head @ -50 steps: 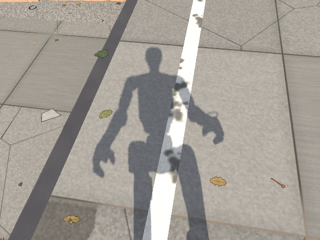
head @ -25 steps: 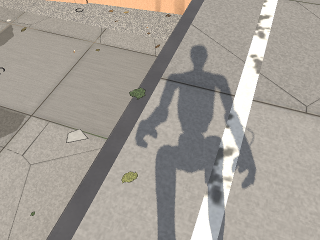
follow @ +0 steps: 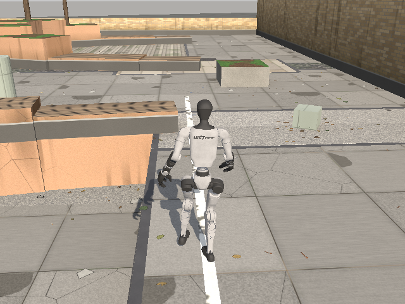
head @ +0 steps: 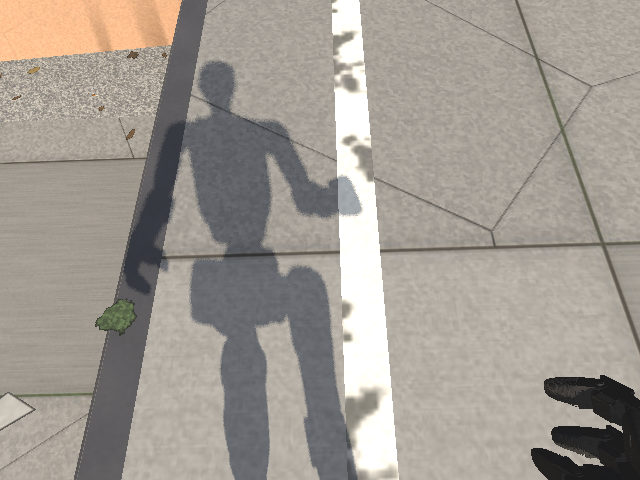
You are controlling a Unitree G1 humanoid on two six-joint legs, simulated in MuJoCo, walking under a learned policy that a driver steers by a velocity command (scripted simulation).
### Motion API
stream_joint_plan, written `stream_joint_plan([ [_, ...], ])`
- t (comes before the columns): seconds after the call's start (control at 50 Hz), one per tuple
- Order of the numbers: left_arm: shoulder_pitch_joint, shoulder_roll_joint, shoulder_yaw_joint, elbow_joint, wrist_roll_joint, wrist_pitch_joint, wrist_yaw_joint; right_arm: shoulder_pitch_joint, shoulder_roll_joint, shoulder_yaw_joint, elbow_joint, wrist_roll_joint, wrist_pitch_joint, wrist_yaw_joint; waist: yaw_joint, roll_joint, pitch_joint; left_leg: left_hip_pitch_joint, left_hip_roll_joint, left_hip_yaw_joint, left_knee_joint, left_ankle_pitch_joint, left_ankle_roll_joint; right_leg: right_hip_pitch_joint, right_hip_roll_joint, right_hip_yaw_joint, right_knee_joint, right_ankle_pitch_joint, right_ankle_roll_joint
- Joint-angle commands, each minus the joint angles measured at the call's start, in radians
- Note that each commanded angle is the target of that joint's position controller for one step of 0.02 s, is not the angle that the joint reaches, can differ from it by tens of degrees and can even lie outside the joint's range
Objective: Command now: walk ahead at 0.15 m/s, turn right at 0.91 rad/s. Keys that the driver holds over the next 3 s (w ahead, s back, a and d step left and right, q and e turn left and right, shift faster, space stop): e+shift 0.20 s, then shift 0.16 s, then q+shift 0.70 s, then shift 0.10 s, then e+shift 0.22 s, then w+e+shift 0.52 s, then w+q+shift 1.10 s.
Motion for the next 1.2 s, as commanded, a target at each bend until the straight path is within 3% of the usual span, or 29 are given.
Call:
stream_joint_plan([
  [0.02, -0.04, 0.089, 0.031, -0.093, 0.012, 0.006, 0.014, 0.048, -0.126, -0.055, -0.035, 0.003, -0.02, 0.006, -0.056, -0.182, -0.176, 0.233, -0.048, 0.054, -0.153, 0.103, 0.019, 0.059, -0.161, 0.216, 0.036, 0.345, 0.023],
  [0.04, -0.078, 0.067, 0.023, -0.112, 0.015, 0.003, 0.004, 0.122, -0.119, -0.062, -0.01, -0.006, -0.029, 0.003, -0.092, -0.174, -0.204, 0.337, 0.002, 0.059, -0.251, 0.231, 0.047, 0.058, -0.137, 0.189, 0.149, 0.278, 0.039],
  [0.06, -0.044, -0.002, 0.0, -0.129, 0.026, 0.001, -0.005, 0.177, -0.14, -0.066, -0.003, -0.016, -0.025, -0.006, -0.079, -0.037, -0.305, 0.6, 0.188, -0.09, -0.213, 0.413, 0.135, -0.079, -0.078, 0.1, 0.39, -0.098, 0.084],
  [0.08, 0.08, -0.033, -0.015, -0.142, 0.027, -0.009, -0.019, 0.186, -0.154, -0.064, -0.026, -0.052, -0.008, -0.015, -0.008, 0.169, -0.361, 0.83, 0.428, -0.385, -0.165, 0.699, 0.331, -0.332, 0.017, 0.007, 0.576, -0.507, 0.137],
  [0.1, 0.17, 0.081, 0.004, -0.124, 0.019, -0.016, -0.046, 0.178, -0.165, -0.083, -0.015, -0.029, 0.007, -0.017, 0.014, 0.263, -0.423, 0.812, 0.565, -0.559, -0.167, 0.497, 0.445, -0.397, -0.116, -0.046, 0.77, -0.446, 0.172],
  [0.12, 0.094, 0.161, 0.029, -0.094, 0.013, -0.003, -0.048, 0.139, -0.09, -0.07, -0.046, -0.019, 0.013, -0.028, -0.042, 0.127, -0.332, 0.723, 0.457, -0.411, -0.169, 0.348, 0.412, -0.408, -0.163, -0.069, 0.838, -0.352, 0.199],
  [0.16, -0.002, 0.179, 0.042, -0.111, 0.018, 0.028, -0.035, 0.094, -0.077, -0.062, -0.058, -0.013, 0.033, -0.03, -0.054, 0.016, -0.209, 0.535, 0.314, -0.174, -0.201, 0.132, 0.306, -0.407, -0.209, -0.11, 0.838, -0.203, 0.217],
  [0.2, -0.034, 0.115, 0.022, -0.14, 0.024, 0.039, -0.032, 0.084, -0.114, -0.074, -0.039, -0.029, 0.04, -0.029, -0.052, 0.041, -0.128, 0.389, 0.266, -0.049, -0.254, 0.161, 0.3, -0.369, -0.237, -0.166, 0.769, -0.15, 0.202],
  [0.24, -0.04, 0.059, 0.003, -0.151, 0.027, 0.031, -0.028, 0.126, -0.124, -0.081, -0.01, -0.035, 0.045, -0.026, -0.06, 0.08, -0.164, 0.403, 0.266, -0.003, -0.261, 0.26, 0.329, -0.335, -0.237, -0.187, 0.692, -0.163, 0.191],
  [0.38, -0.047, 0.043, -0.014, -0.118, 0.04, 0.025, -0.045, 0.119, -0.163, -0.093, 0.033, 0.002, 0.063, 0.009, -0.075, 0.147, -0.213, 0.356, 0.279, 0.083, -0.254, 0.092, 0.338, -0.106, -0.232, -0.226, 0.302, -0.115, 0.155],
  [0.42, -0.005, 0.01, -0.021, -0.086, 0.051, 0.021, -0.055, 0.136, -0.131, -0.077, 0.06, 0.015, 0.07, 0.017, -0.051, 0.141, -0.195, 0.308, 0.257, 0.074, -0.217, 0.0, 0.308, 0.022, -0.209, -0.246, 0.058, -0.029, 0.12],
  [0.44, 0.03, -0.017, -0.026, -0.06, 0.054, 0.019, -0.057, 0.158, -0.077, -0.057, 0.077, 0.02, 0.069, 0.022, -0.033, 0.126, -0.189, 0.239, 0.226, 0.089, -0.195, -0.073, 0.254, 0.152, -0.203, -0.249, -0.109, 0.041, 0.092],
  [0.46, 0.046, 0.024, -0.02, -0.063, 0.06, 0.016, -0.053, 0.228, -0.048, -0.047, 0.098, 0.018, 0.063, 0.032, -0.047, 0.071, -0.193, 0.135, 0.172, 0.116, -0.141, -0.232, 0.162, 0.289, -0.29, -0.153, -0.144, 0.072, 0.058],
  [0.48, 0.022, 0.124, -0.002, -0.075, 0.084, 0.018, -0.045, 0.232, -0.008, -0.037, 0.07, -0.002, 0.054, 0.046, -0.08, -0.188, -0.186, 0.02, 0.067, 0.221, 0.043, -0.431, 0.074, 0.278, -0.524, 0.055, -0.147, 0.171, -0.039],
  [0.5, -0.009, 0.155, 0.017, -0.072, 0.106, 0.013, -0.042, 0.157, -0.096, -0.067, 0.042, 0.019, 0.053, 0.032, -0.026, -0.266, -0.138, 0.063, 0.069, 0.208, 0.198, -0.504, 0.053, 0.033, -0.605, 0.081, -0.216, 0.103, -0.146],
  [0.52, -0.066, 0.149, 0.017, -0.086, 0.106, -0.001, -0.035, 0.148, -0.163, -0.093, 0.043, 0.03, 0.063, 0.02, -0.032, -0.254, -0.07, 0.055, 0.061, 0.209, 0.364, -0.476, 0.045, -0.025, -0.567, 0.039, -0.236, 0.104, -0.152],
  [0.6, -0.16, 0.037, -0.011, -0.083, 0.065, -0.033, -0.003, 0.267, -0.132, -0.118, 0.095, 0.025, 0.115, -0.023, -0.079, -0.199, -0.062, -0.049, 0.061, 0.19, 0.684, -0.381, -0.001, 0.027, -0.52, -0.136, -0.2, 0.347, -0.093],
  [0.7, -0.121, 0.056, 0.012, -0.063, 0.055, -0.02, 0.014, 0.152, -0.033, -0.082, 0.004, 0.026, 0.121, 0.021, -0.024, -0.185, -0.12, 0.006, 0.119, 0.25, 0.346, -0.307, 0.01, 0.156, -0.542, -0.235, -0.144, 0.351, -0.081],
  [0.8, -0.118, 0.106, 0.041, -0.039, 0.024, -0.028, -0.006, 0.24, -0.076, -0.104, -0.008, 0.03, 0.136, 0.053, -0.065, -0.19, -0.143, 0.223, 0.07, 0.344, 0.06, -0.235, 0.095, 0.123, -0.588, -0.292, -0.035, 0.408, -0.036],
  [0.82, -0.096, 0.087, 0.04, -0.024, 0.019, -0.029, -0.012, 0.276, -0.089, -0.115, 0.004, 0.03, 0.14, 0.045, -0.08, -0.154, -0.147, 0.316, 0.042, 0.34, -0.031, -0.158, 0.125, 0.074, -0.561, -0.338, 0.043, 0.333, 0.015],
  [0.84, -0.049, 0.053, 0.036, -0.008, 0.029, -0.035, -0.021, 0.335, -0.158, -0.142, 0.015, 0.024, 0.138, 0.031, -0.093, 0.007, -0.157, 0.478, 0.077, 0.211, -0.134, 0.096, 0.183, -0.061, -0.477, -0.411, 0.237, 0.15, 0.096],
  [0.86, -0.119, -0.018, 0.008, -0.085, 0.079, -0.042, -0.027, 0.371, -0.322, -0.18, -0.006, 0.009, 0.127, 0.011, -0.086, 0.368, -0.143, 0.684, 0.347, -0.236, -0.141, 0.574, 0.365, -0.467, -0.3, -0.444, 0.597, -0.391, 0.214],
  [0.88, -0.239, 0.006, 0.01, -0.12, 0.068, -0.055, -0.023, 0.403, -0.295, -0.168, -0.019, -0.029, 0.098, 0.025, -0.173, 0.26, -0.274, 0.692, 0.422, -0.38, -0.193, 0.481, 0.51, -0.545, -0.224, -0.204, 0.771, -0.467, 0.212],
  [0.9, -0.268, 0.041, 0.02, -0.115, 0.045, -0.055, -0.021, 0.357, -0.263, -0.156, -0.022, -0.032, 0.075, 0.029, -0.16, 0.14, -0.238, 0.67, 0.385, -0.297, -0.211, 0.375, 0.475, -0.561, -0.239, -0.156, 0.802, -0.391, 0.188],
  [0.94, -0.231, 0.055, 0.029, -0.085, 0.048, -0.049, 0.0, 0.221, -0.194, -0.136, -0.038, 0.023, 0.073, 0.007, -0.085, 0.038, -0.163, 0.572, 0.293, -0.179, -0.209, 0.259, 0.364, -0.545, -0.265, -0.132, 0.709, -0.211, 0.168],
  [0.98, -0.198, 0.053, 0.033, -0.074, 0.056, -0.048, 0.0, 0.153, -0.175, -0.125, -0.061, 0.026, 0.09, -0.011, -0.045, 0.065, -0.16, 0.466, 0.231, -0.132, -0.214, 0.238, 0.329, -0.44, -0.235, -0.144, 0.645, -0.111, 0.174],
  [1.06, -0.196, 0.004, 0.015, -0.042, 0.042, -0.053, -0.017, 0.16, -0.195, -0.135, -0.072, 0.022, 0.103, -0.026, -0.059, 0.054, -0.18, 0.469, 0.192, -0.16, -0.199, 0.161, 0.308, -0.386, -0.185, -0.126, 0.427, -0.038, 0.188],
  [1.1, -0.179, 0.018, 0.014, -0.021, 0.04, -0.048, -0.024, 0.135, -0.184, -0.13, -0.082, 0.018, 0.111, -0.03, -0.062, 0.089, -0.195, 0.445, 0.187, -0.15, -0.181, 0.12, 0.297, -0.322, -0.191, -0.135, 0.354, -0.02, 0.195],
  [1.2, -0.159, 0.038, 0.01, -0.014, 0.03, -0.041, -0.039, 0.12, -0.139, -0.101, -0.078, 0.0, 0.113, -0.001, -0.092, 0.128, -0.185, 0.381, 0.208, -0.182, -0.132, 0.161, 0.311, -0.187, -0.233, -0.169, 0.282, -0.071, 0.18],
])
